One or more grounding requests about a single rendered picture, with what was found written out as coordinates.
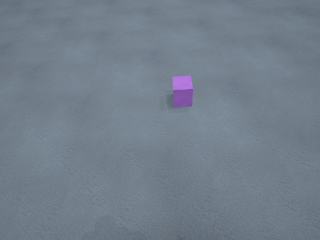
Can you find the carton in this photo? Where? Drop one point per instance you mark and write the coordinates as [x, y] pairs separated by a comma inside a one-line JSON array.
[[182, 91]]

